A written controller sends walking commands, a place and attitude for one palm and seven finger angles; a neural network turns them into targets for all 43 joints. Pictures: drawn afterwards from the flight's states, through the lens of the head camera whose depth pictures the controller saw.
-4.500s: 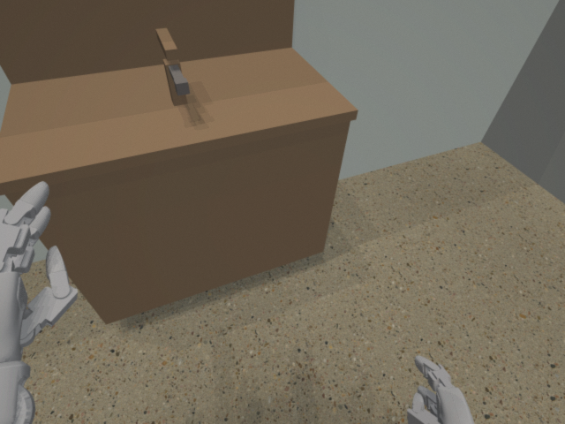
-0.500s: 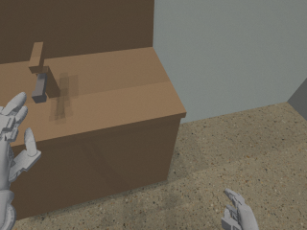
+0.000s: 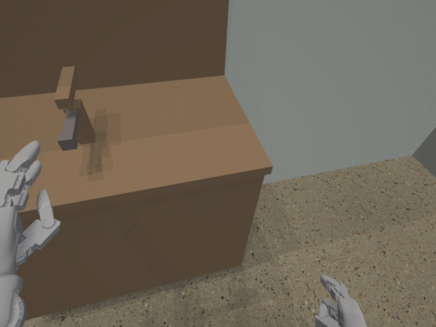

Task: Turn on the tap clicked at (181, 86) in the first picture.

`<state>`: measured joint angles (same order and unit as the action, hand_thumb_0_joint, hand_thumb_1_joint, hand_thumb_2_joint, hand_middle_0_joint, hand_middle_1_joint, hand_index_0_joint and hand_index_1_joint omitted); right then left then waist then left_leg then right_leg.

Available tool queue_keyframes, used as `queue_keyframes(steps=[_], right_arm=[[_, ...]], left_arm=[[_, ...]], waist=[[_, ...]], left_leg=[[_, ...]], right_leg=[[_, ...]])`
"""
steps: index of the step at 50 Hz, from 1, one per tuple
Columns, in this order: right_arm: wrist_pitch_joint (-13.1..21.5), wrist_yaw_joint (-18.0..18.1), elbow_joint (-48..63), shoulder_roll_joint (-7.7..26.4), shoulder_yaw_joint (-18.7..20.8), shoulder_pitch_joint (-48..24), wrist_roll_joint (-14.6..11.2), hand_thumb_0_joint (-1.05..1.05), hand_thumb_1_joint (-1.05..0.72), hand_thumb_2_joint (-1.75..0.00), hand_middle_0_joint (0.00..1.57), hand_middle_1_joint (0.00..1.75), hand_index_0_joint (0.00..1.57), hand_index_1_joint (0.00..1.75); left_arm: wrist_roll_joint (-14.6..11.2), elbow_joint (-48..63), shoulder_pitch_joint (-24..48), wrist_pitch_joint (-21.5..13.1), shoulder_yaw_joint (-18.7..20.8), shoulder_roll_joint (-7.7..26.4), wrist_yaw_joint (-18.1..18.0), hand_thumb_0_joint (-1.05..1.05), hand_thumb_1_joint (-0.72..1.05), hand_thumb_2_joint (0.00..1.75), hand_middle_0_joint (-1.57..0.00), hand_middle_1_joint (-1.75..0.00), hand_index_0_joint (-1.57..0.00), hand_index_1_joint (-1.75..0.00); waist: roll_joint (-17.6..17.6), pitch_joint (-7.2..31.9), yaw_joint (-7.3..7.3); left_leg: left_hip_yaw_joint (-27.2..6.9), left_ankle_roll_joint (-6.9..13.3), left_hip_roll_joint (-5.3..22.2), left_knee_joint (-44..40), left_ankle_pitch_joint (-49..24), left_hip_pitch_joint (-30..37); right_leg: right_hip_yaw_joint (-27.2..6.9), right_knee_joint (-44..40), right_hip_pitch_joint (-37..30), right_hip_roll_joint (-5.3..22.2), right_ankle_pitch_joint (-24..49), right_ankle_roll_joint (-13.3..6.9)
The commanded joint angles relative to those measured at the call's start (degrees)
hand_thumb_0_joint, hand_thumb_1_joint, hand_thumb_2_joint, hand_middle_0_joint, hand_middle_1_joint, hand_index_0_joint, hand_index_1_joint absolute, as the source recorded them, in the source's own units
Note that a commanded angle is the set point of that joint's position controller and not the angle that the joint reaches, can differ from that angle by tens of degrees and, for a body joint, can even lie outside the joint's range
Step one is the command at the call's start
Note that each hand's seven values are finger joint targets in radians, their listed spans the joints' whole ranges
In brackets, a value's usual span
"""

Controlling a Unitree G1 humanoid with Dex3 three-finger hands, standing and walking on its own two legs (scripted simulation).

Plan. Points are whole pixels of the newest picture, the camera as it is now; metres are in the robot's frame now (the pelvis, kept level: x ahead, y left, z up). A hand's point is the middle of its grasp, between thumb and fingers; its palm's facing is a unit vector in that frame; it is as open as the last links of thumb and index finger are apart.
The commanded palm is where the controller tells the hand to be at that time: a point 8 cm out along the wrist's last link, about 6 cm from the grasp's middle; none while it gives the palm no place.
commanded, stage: shuffle to correct the standing spot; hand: left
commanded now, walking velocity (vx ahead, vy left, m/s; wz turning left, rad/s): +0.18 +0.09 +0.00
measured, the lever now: (68, 141) +0.43 +0.35 +0.09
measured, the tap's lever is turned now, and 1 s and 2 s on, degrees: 0 0 0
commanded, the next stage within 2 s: come to a stop and stand still in 0.40 s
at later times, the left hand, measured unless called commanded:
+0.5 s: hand (83, 181) +0.28 +0.24 +0.16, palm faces +0.34 -0.84 -0.43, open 7.4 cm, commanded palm +0.22 +0.28 +0.17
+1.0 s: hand (65, 167) +0.29 +0.26 +0.18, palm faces +0.31 -0.84 -0.45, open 7.4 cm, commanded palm +0.24 +0.31 +0.17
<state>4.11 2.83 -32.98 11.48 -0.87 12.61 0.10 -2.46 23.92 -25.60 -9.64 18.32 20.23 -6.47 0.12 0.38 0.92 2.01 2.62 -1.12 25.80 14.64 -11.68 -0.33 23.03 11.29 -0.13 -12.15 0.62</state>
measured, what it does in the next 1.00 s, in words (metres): steps on the spot: left foot, then right foot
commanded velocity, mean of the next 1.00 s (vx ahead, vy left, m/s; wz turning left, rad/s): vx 0.06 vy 0.06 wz -0.05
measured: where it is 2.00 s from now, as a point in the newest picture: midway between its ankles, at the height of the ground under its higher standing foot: outside the picture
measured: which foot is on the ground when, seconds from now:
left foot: down 0.00-0.52, up 0.54-0.68, down 0.70-1.00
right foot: down 0.00-0.70, up 0.72-0.88, down 0.90-1.00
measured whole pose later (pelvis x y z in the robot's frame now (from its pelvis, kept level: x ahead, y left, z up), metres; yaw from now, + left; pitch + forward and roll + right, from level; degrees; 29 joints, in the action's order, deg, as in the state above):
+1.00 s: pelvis +0.07 +0.04 -0.01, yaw -3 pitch -1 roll +0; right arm 5.3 -0.2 -33.7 8.4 -2.9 11.4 -0.2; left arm -2.5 33.6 -29.0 -11.8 21.0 21.7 -6.5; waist -0.8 -3.6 0.0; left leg 1.1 -1.0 -0.1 42.9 17.7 -23.8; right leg 1.6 33.2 13.1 -1.0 -18.5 -2.3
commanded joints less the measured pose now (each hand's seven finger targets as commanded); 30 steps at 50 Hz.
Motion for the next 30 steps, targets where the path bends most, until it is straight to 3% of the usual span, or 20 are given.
queue_keyframes(steps=[1,4,8,14,16,18,20,21,22,23,24,25,26,27,28,29,30], right_arm=[[3.3,1.0,8.8,7.8,3.0,-6.5,-0.1,0.0,-0.9,-0.9,0.2,0.3,0.2,0.3],[3.6,0.8,8.4,7.6,3.1,-6.0,-0.2,0.0,-0.9,-0.9,0.2,0.3,0.2,0.3],[3.7,0.4,8.1,7.6,3.3,-5.3,-0.6,0.0,-0.9,-0.9,0.2,0.3,0.2,0.3],[2.4,-0.6,8.3,7.2,3.6,-5.2,-1.0,0.0,-0.9,-0.9,0.2,0.3,0.2,0.3],[2.0,-0.7,8.4,7.2,3.6,-5.3,-1.2,0.0,-0.9,-0.9,0.2,0.3,0.2,0.3],[1.6,-1.0,9.0,7.3,3.6,-5.2,-1.4,0.0,-0.9,-0.9,0.2,0.3,0.2,0.3],[1.8,-1.1,9.5,7.1,3.5,-5.2,-1.2,0.0,-0.9,-0.9,0.2,0.3,0.2,0.3],[1.8,-1.4,9.4,7.2,3.5,-4.6,-0.8,0.0,-0.9,-0.9,0.2,0.3,0.2,0.3],[1.8,-1.7,9.8,7.2,3.6,-4.6,-0.7,0.0,-0.9,-0.9,0.2,0.3,0.2,0.3],[1.8,-1.9,10.0,7.5,3.6,-5.0,-0.8,0.0,-0.9,-0.9,0.2,0.3,0.2,0.3],[1.7,-2.0,10.1,7.7,3.9,-5.3,-1.2,0.0,-0.9,-0.9,0.2,0.3,0.2,0.3],[2.0,-2.1,10.0,7.4,4.4,-5.7,-1.5,0.0,-0.9,-0.9,0.2,0.3,0.2,0.3],[2.7,-2.6,9.8,8.3,4.8,-6.1,-1.7,0.0,-0.9,-0.9,0.2,0.3,0.2,0.3],[2.6,-2.8,9.1,8.1,4.2,-5.8,-1.2,0.0,-0.9,-0.9,0.2,0.3,0.2,0.3],[2.3,-2.8,8.8,8.0,4.3,-5.0,-1.7,0.0,-0.9,-0.9,0.2,0.3,0.2,0.3],[1.7,-2.9,9.0,7.0,3.6,-5.4,-1.2,0.0,-0.9,-0.9,0.2,0.3,0.2,0.3],[1.1,-2.8,8.8,5.8,2.9,-6.7,-0.8,0.0,-0.9,-0.9,0.2,0.3,0.2,0.3]], left_arm=[[0.1,13.5,8.2,-3.9,5.7,9.4,-1.4,0.0,0.9,0.9,-0.2,-0.3,-0.2,-0.3],[0.3,13.4,8.4,-4.2,6.4,9.9,-1.7,0.0,0.9,0.9,-0.2,-0.3,-0.2,-0.3],[0.0,14.1,8.2,-4.9,6.8,10.0,-1.6,0.0,0.9,0.9,-0.2,-0.3,-0.2,-0.3],[-0.5,15.0,5.4,-5.5,9.4,11.7,-1.6,0.0,0.9,0.9,-0.2,-0.3,-0.2,-0.3],[-0.8,16.2,4.2,-5.7,10.5,12.4,-1.7,0.0,0.9,0.9,-0.2,-0.3,-0.2,-0.3],[-1.1,17.6,2.8,-5.8,11.4,12.8,-1.7,0.0,0.9,0.9,-0.2,-0.3,-0.2,-0.3],[-1.0,18.9,1.7,-5.9,11.9,13.1,-1.4,0.0,0.9,0.9,-0.2,-0.3,-0.2,-0.3],[-0.7,18.6,1.5,-6.0,11.1,12.0,-1.3,0.0,0.9,0.9,-0.2,-0.3,-0.2,-0.3],[-0.5,18.9,1.3,-6.1,11.2,11.9,-1.4,0.0,0.9,0.9,-0.2,-0.3,-0.2,-0.3],[-0.3,18.4,1.3,-6.0,11.4,11.8,-1.5,0.0,0.9,0.9,-0.2,-0.3,-0.2,-0.3],[-0.4,17.5,1.3,-5.9,12.2,12.5,-1.7,0.0,0.9,0.9,-0.2,-0.3,-0.2,-0.3],[-1.0,16.2,0.4,-6.0,11.9,12.8,-2.0,0.0,0.9,0.9,-0.2,-0.3,-0.2,-0.3],[-1.7,15.7,1.7,-7.4,12.2,12.6,-2.2,0.0,0.9,0.9,-0.2,-0.3,-0.2,-0.3],[-1.2,15.9,1.2,-7.9,12.4,12.6,-2.6,0.0,0.9,0.9,-0.2,-0.3,-0.2,-0.3],[-1.1,16.0,-0.7,-8.2,12.0,11.9,-2.3,0.0,0.9,0.9,-0.2,-0.3,-0.2,-0.3],[-0.6,17.0,-0.8,-8.2,11.0,11.0,-1.9,0.0,0.9,0.9,-0.2,-0.3,-0.2,-0.3],[-0.2,18.3,0.6,-8.4,11.2,11.5,-1.7,0.0,0.9,0.9,-0.2,-0.3,-0.2,-0.3]], waist=[[-5.5,2.1,-0.32],[-4.1,3.3,-0.14],[-2.7,5.4,-0.5],[2.0,8.0,-0.81],[-1.1,8.2,-1.19],[-5.9,8.7,-1.62],[-11.7,6.6,-1.9],[-12.0,5.2,-1.94],[-10.5,5.1,-1.47],[-8.1,5.8,-0.74],[-0.2,7.8,0.47],[12.9,8.3,0.92],[14.9,5.7,1.84],[10.9,3.5,2.85],[5.9,0.1,2.81],[4.1,-1.7,1.52],[1.0,-0.5,0.78]], left_leg=[[-7.9,0.8,5.3,-7.9,12.0,-5.7],[-7.3,1.4,5.3,-3.5,4.4,-5.0],[-4.4,0.0,4.3,3.9,-7.9,-3.1],[-0.8,-1.2,3.0,13.2,-16.3,-2.5],[-1.3,-0.9,3.4,12.3,-20.5,-0.6],[-5.3,0.6,5.7,9.7,-27.5,3.5],[-9.6,2.3,9.1,6.4,-34.8,9.8],[-11.0,2.3,10.3,5.8,-35.8,8.9],[-9.1,1.5,9.9,7.9,-36.8,6.0],[-5.4,0.1,8.4,12.4,-36.6,-1.0],[-1.2,-1.1,5.2,23.8,-32.3,-11.7],[3.3,-2.7,-0.9,40.1,-19.4,-24.5],[-0.4,-2.9,-2.6,50.8,12.3,-35.5],[-8.4,-2.1,2.0,51.6,19.5,-39.6],[-12.9,-1.6,6.1,46.6,20.0,-36.9],[-12.1,-1.4,7.8,38.5,16.5,-30.1],[-8.0,-1.5,7.4,26.4,10.9,-21.1]], right_leg=[[-0.6,3.2,-1.3,0.5,-5.1,-2.3],[-1.1,6.0,-1.8,1.5,0.6,-2.9],[-3.6,9.2,-2.4,3.3,9.7,-4.6],[-8.5,13.3,-3.6,6.5,21.7,-6.9],[-7.1,16.4,-2.2,6.1,23.7,-6.1],[-2.4,21.8,2.1,2.8,18.8,-3.8],[2.9,23.2,10.6,-0.1,0.9,-1.9],[4.3,20.8,11.1,-0.5,-5.3,-2.1],[5.1,16.3,6.6,-0.6,-5.0,-2.8],[4.9,11.2,-2.6,-0.1,2.0,-3.9],[-1.1,9.0,-14.9,3.7,17.7,-6.6],[-16.7,6.4,-23.1,14.0,35.9,-12.6],[-24.2,5.1,-26.8,20.4,48.7,-16.7],[-24.8,5.5,-25.6,23.4,45.3,-16.6],[-22.0,5.0,-18.1,23.9,38.9,-14.2],[-17.5,4.6,-9.7,21.4,33.1,-12.2],[-11.4,5.8,-4.9,17.4,29.5,-10.2]])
